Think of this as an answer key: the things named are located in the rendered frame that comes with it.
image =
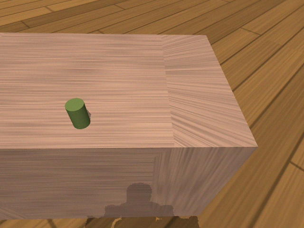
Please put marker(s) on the can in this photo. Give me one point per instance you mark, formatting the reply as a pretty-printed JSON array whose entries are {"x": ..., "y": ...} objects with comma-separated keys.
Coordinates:
[{"x": 77, "y": 112}]

